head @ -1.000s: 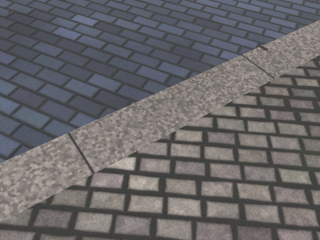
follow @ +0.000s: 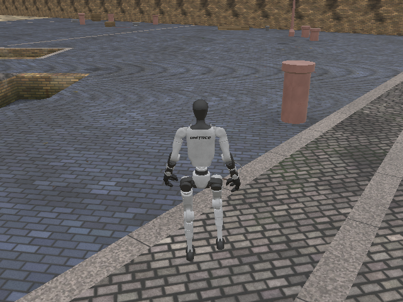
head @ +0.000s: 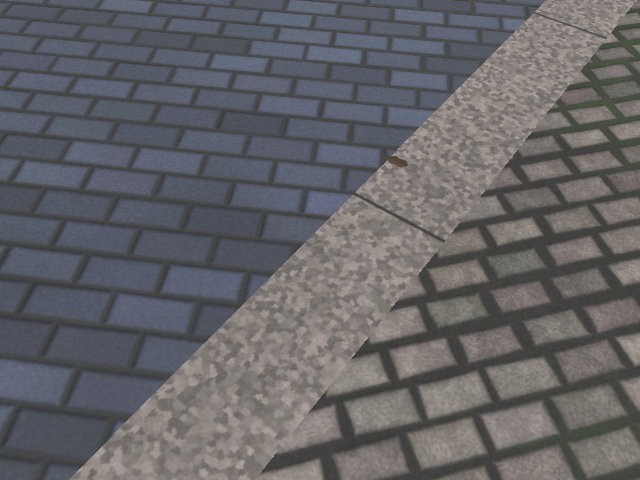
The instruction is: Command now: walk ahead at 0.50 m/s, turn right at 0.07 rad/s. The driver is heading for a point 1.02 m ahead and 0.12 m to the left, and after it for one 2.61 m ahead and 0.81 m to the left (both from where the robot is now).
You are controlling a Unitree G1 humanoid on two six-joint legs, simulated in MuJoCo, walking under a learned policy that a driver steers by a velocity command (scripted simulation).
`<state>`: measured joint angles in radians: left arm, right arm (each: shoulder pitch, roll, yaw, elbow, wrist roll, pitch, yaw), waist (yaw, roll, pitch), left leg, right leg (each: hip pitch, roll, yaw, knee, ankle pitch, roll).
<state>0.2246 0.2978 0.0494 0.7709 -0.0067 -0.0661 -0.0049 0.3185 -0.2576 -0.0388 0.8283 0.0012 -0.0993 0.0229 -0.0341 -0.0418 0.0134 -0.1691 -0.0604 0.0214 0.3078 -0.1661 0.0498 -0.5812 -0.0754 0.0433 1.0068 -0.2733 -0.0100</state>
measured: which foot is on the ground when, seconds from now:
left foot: down 0.00-0.28, up 0.30-0.82, down 0.84-1.00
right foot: up 0.00-0.26, down 0.28-0.82, up 0.84-1.00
